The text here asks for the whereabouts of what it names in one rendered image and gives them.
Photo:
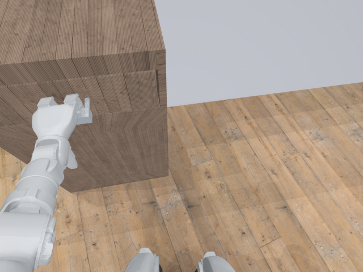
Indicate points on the right robot thigh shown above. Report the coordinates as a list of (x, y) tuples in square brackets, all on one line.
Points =
[(214, 264)]

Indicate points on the left robot hand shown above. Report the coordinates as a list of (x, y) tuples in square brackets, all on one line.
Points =
[(53, 119)]

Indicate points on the handle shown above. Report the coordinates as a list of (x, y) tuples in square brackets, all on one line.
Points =
[(85, 115)]

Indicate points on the robot right shin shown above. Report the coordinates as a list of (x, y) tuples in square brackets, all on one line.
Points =
[(207, 254)]

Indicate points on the robot left upper arm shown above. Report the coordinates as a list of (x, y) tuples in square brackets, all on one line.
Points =
[(26, 241)]

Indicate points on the cabinet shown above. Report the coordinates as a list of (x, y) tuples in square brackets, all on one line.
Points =
[(44, 40)]

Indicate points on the drawer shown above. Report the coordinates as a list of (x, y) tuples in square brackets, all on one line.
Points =
[(107, 94)]

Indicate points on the left robot forearm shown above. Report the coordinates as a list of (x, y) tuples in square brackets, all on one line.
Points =
[(38, 185)]

